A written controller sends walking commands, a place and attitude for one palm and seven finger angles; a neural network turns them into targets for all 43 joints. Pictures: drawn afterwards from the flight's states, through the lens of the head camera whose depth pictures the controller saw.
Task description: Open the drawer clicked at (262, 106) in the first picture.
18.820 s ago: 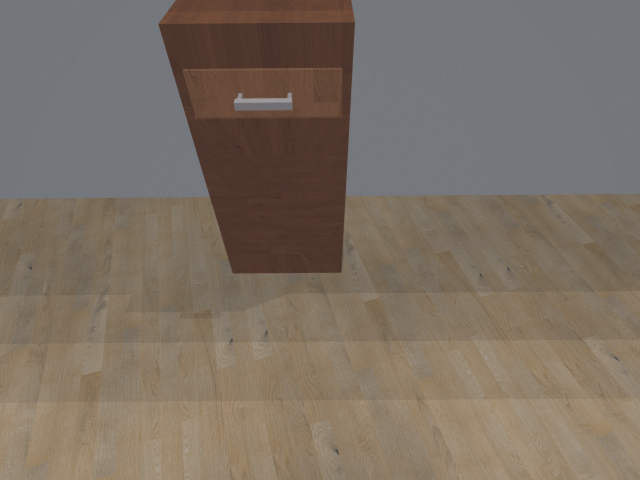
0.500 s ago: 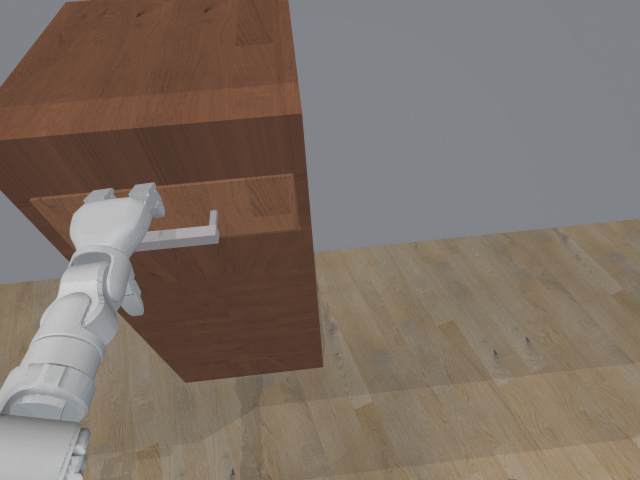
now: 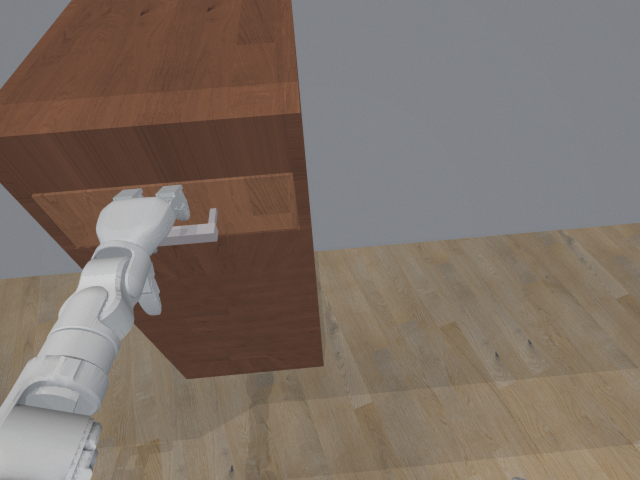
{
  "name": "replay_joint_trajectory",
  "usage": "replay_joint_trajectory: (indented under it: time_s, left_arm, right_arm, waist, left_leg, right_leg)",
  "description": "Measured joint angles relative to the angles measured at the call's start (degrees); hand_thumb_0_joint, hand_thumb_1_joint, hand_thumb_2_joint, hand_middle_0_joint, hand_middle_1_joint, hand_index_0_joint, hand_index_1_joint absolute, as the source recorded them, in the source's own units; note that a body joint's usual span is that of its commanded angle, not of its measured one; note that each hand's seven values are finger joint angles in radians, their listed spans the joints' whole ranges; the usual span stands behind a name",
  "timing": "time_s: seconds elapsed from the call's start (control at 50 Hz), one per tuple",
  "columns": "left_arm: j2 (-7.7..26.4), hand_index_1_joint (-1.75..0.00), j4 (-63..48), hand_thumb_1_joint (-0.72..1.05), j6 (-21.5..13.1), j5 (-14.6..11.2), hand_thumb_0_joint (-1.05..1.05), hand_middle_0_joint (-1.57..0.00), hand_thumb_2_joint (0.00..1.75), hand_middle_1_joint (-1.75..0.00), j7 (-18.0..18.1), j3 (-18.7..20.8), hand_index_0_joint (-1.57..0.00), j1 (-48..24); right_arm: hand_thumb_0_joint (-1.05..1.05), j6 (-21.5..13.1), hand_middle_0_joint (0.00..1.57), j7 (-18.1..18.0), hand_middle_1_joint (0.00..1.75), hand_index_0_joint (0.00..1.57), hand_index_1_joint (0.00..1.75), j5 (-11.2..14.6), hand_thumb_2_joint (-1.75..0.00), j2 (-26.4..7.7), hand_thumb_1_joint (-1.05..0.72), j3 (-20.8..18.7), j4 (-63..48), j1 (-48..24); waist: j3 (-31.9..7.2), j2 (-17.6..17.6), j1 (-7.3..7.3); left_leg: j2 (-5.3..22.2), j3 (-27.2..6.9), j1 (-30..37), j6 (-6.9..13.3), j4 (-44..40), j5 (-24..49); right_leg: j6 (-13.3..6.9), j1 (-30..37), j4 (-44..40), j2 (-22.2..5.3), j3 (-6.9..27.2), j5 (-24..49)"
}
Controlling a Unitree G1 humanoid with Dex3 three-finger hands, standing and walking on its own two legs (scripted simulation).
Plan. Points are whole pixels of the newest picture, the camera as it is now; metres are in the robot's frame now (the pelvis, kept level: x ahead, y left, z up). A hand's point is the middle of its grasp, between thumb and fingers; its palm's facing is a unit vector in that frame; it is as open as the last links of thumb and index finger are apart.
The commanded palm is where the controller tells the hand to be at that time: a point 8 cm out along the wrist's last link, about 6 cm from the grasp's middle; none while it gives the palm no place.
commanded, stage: re-aim the fingers above the handle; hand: left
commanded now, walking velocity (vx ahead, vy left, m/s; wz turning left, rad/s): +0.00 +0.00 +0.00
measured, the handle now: (172, 226) +0.48 +0.27 +0.01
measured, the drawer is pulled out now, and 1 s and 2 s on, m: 0.00 0.00 0.00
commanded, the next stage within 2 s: lower the fingers behind the handle in 0.34 s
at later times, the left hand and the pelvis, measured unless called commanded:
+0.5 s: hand (170, 250) +0.40 +0.23 +0.05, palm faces -0.09 -0.05 -0.99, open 13.8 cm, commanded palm +0.38 +0.26 +0.11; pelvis +0.00 -0.01 +0.00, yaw +0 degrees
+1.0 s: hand (167, 253) +0.41 +0.25 +0.03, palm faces -0.04 -0.03 -1.00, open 13.9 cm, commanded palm +0.39 +0.26 +0.08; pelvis +0.00 +0.00 -0.01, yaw -1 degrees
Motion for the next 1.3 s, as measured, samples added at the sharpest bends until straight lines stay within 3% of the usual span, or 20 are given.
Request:
replay_joint_trajectory:
  time_s: [0.06, 0.12, 0.22, 0.3, 0.36, 0.44, 0.5, 0.54, 0.6, 0.66, 0.72, 0.76, 0.82, 0.86, 0.92, 0.98, 1.16, 1.3]
  left_arm:
    - [-1.06, -1.2, -2.32, -0.48, -4.4, 1.24, -0.01, -0.32, 0.3, -1.2, 1.25, 1.08, -0.32, 0.91]
    - [-1.07, -1.2, -3.36, -0.48, -6.4, 2.76, 0.0, -0.32, 0.3, -1.2, 4.99, 3.62, -0.32, 1.28]
    - [0.77, -1.2, -0.6, -0.48, -1.43, 3.17, 0.0, -0.32, 0.3, -1.2, 9.73, 6.43, -0.32, -0.02]
    - [2.58, -1.2, 3.76, -0.48, 4.4, 1.61, 0.0, -0.32, 0.3, -1.2, 6.75, 5.28, -0.31, -0.74]
    - [2.87, -1.2, 3.97, -0.48, 5.09, -0.33, 0.0, -0.31, 0.3, -1.2, 1.92, 3.32, -0.31, 0.03]
    - [1.4, -1.2, -1.37, -0.48, -0.65, -1.28, -0.01, -0.32, 0.3, -1.2, -1.98, 1.13, -0.31, 1.9]
    - [-0.03, -1.2, -5.23, -0.48, -6.59, 0.36, -0.01, -0.32, 0.3, -1.2, -0.05, 2.09, -0.32, 3.29]
    - [-0.68, -1.2, -6.13, -0.48, -8.49, 1.6, -0.01, -0.32, 0.3, -1.2, 3.19, 3.44, -0.32, 3.6]
    - [-1.32, -1.2, -4.48, -0.48, -6.71, 2.63, 0.0, -0.32, 0.3, -1.2, 8.44, 5.03, -0.32, 2.73]
    - [-1.16, -1.2, -0.08, -0.48, -1.16, 3.51, 0.0, -0.32, 0.3, -1.2, 11.13, 4.88, -0.31, 1.01]
    - [-0.6, -1.2, 4.51, -0.48, 3.57, 3.5, 0.0, -0.32, 0.3, -1.2, 10.12, 3.72, -0.31, -0.32]
    - [-0.24, -1.2, 5.99, -0.48, 4.58, 2.73, 0.0, -0.32, 0.3, -1.2, 8.09, 3.14, -0.31, -0.43]
    - [-0.09, -1.2, 5.19, -0.48, 3.01, 1.48, -0.01, -0.32, 0.3, -1.2, 5.42, 2.36, -0.31, -0.1]
    - [0.06, -1.2, 3.87, -0.48, 0.01, 1.47, -0.01, -0.32, 0.3, -1.2, 4.65, 2.41, -0.31, 0.02]
    - [-0.16, -1.2, 3.19, -0.48, -3.86, 2.64, -0.01, -0.32, 0.3, -1.2, 5.47, 2.03, -0.31, -0.48]
    - [-0.74, -1.2, 3.98, -0.49, -5.54, 3.78, -0.01, -0.32, 0.3, -1.2, 7.73, 3.07, -0.31, -0.66]
    - [-0.89, -1.2, 7.62, -0.48, -2.05, 5.21, 0.0, -0.31, 0.3, -1.2, 13.73, 5.97, -0.31, -0.7]
    - [-1.19, -1.2, 7.5, -0.48, -0.17, 4.13, -0.01, -0.28, 0.3, -1.19, 13.26, 5.04, -0.31, 0.08]
  right_arm:
    - [0.0, -0.13, 0.2, -0.17, 0.3, 0.21, 0.3, -0.36, -0.9, 0.0, -0.9, -0.41, 0.01, -0.13]
    - [0.0, -0.23, 0.2, -0.18, 0.3, 0.21, 0.3, -0.65, -0.9, 0.13, -0.9, -0.73, 0.16, -0.76]
    - [0.0, -0.14, 0.2, 0.43, 0.3, 0.21, 0.3, -0.41, -0.9, 0.17, -0.91, -0.75, 0.94, -1.54]
    - [0.0, 0.37, 0.2, 0.55, 0.3, 0.21, 0.3, 0.46, -0.9, -0.01, -0.91, -0.06, 1.19, -1.23]
    - [0.0, 0.53, 0.2, 0.13, 0.3, 0.21, 0.3, 0.77, -0.9, -0.15, -0.9, 0.19, 0.77, -0.53]
    - [0.0, 0.13, 0.2, -0.66, 0.3, 0.21, 0.3, 0.01, -0.9, -0.29, -0.9, -0.37, 0.32, -0.04]
    - [0.0, -0.07, 0.2, -0.87, 0.3, 0.21, 0.3, -0.55, -0.9, -0.34, -0.9, -0.98, 0.3, -0.76]
    - [0.0, -0.21, 0.2, -0.6, 0.3, 0.21, 0.3, -0.73, -0.9, -0.28, -0.9, -1.37, 0.24, -1.49]
    - [0.0, -0.45, 0.2, 0.25, 0.3, 0.21, 0.3, -0.74, -0.9, -0.12, -0.91, -1.54, 0.23, -2.52]
    - [0.0, -0.35, 0.2, 1.01, 0.3, 0.2, 0.3, -0.48, -0.9, 0.13, -0.91, -1.04, 0.32, -3.03]
    - [0.0, -0.13, 0.2, 1.16, 0.3, 0.21, 0.3, -0.1, -0.9, 0.45, -0.91, -0.31, 0.46, -2.89]
    - [0.0, 0.02, 0.2, 0.85, 0.3, 0.21, 0.3, 0.11, -0.9, 0.74, -0.91, 0.01, 0.41, -2.31]
    - [0.0, -0.19, 0.2, 0.11, 0.3, 0.21, 0.3, -0.04, -0.9, 1.08, -0.9, -0.01, 0.41, -0.86]
    - [0.0, -0.36, 0.2, -0.28, 0.3, 0.21, 0.3, -0.31, -0.9, 1.16, -0.9, -0.18, 0.61, 0.07]
    - [0.0, -0.48, 0.2, -0.14, 0.3, 0.21, 0.3, -0.61, -0.9, 0.93, -0.9, -0.64, 1.07, 0.79]
    - [0.0, -0.35, 0.2, 0.42, 0.3, 0.21, 0.3, -0.7, -0.9, 0.54, -0.9, -0.94, 1.2, 0.76]
    - [0.0, -0.3, 0.2, 1.77, 0.3, 0.21, 0.3, -1.03, -0.9, 0.52, -0.9, -1.32, 1.31, 1.12]
    - [0.0, -0.33, 0.2, 1.98, 0.3, 0.21, 0.3, -0.82, -0.9, 0.86, -0.9, -1.45, 1.85, 1.93]
  waist:
    - [0.18, -0.48, -0.28]
    - [0.13, -0.67, -0.68]
    - [-0.02, 0.04, -0.49]
    - [-0.35, 0.75, -0.29]
    - [-0.27, 0.76, -0.28]
    - [0.31, 0.0, -0.01]
    - [0.03, -0.61, -0.05]
    - [-0.36, -0.8, -0.23]
    - [-0.6, -0.77, -0.22]
    - [-0.76, -0.51, -0.07]
    - [-0.73, -0.11, -0.22]
    - [-0.69, -0.01, -0.45]
    - [-0.58, -0.18, -0.7]
    - [-0.74, -0.51, -0.7]
    - [-1.02, -0.82, -0.82]
    - [-1.34, -0.95, -1.19]
    - [-1.9, -0.83, -1.93]
    - [-2.58, -0.47, -2.12]
  left_leg:
    - [0.14, 0.05, -0.44, -0.19, 0.63, -0.37]
    - [0.4, 0.51, -1.22, -0.4, 1.18, -0.67]
    - [0.78, 1.31, -1.68, -0.62, 0.76, -0.52]
    - [0.83, 1.18, -0.89, -0.66, -0.58, 0.01]
    - [0.77, 0.48, -0.01, -0.67, -1.21, 0.25]
    - [0.57, -0.55, 0.42, -0.67, -0.7, 0.02]
    - [0.57, -0.46, -0.33, -0.66, 0.47, -0.54]
    - [0.6, -0.09, -1.2, -0.65, 1.32, -0.91]
    - [0.59, 0.63, -2.46, -0.58, 2.22, -1.17]
    - [0.53, 1.11, -3.41, -0.47, 2.37, -0.99]
    - [0.45, 1.08, -3.75, -0.33, 2.05, -0.61]
    - [0.4, 0.86, -3.61, -0.25, 1.76, -0.41]
    - [0.28, 0.27, -3.31, -0.15, 1.8, -0.42]
    - [0.22, 0.01, -3.47, -0.12, 2.3, -0.68]
    - [0.18, -0.1, -4.4, -0.06, 3.59, -1.28]
    - [0.29, 0.46, -5.88, 0.07, 4.84, -1.81]
    - [0.63, 1.81, -9.54, 0.39, 6.68, -2.33]
    - [0.77, 1.71, -9.45, 0.52, 6.83, -2.57]
  right_leg:
    - [-0.22, -0.54, 0.71, 0.15, 0.02, -0.36]
    - [-0.41, -1.62, 1.52, 0.43, 0.45, -0.58]
    - [-0.56, -2.58, 1.57, 0.82, 1.24, -0.32]
    - [-0.57, -1.81, 0.39, 0.86, 1.17, 0.08]
    - [-0.61, -0.57, -0.55, 0.77, 0.51, 0.22]
    - [-0.68, 0.49, -0.69, 0.56, -0.52, -0.07]
    - [-0.68, -0.24, 0.31, 0.57, -0.47, -0.49]
    - [-0.65, -1.28, 1.27, 0.6, -0.14, -0.77]
    - [-0.54, -2.9, 2.52, 0.61, 0.51, -0.97]
    - [-0.39, -4.11, 2.99, 0.56, 0.97, -0.82]
    - [-0.26, -4.39, 2.62, 0.46, 0.95, -0.46]
    - [-0.18, -4.09, 2.15, 0.41, 0.75, -0.25]
    - [-0.11, -3.37, 1.72, 0.28, 0.17, -0.24]
    - [-0.1, -3.34, 1.96, 0.22, -0.11, -0.47]
    - [-0.05, -4.07, 2.9, 0.19, -0.27, -0.94]
    - [0.04, -5.72, 4.09, 0.32, 0.23, -1.21]
    - [0.41, -9.81, 5.97, 0.67, 1.48, -1.24]
    - [0.55, -9.46, 5.56, 0.82, 1.39, -1.21]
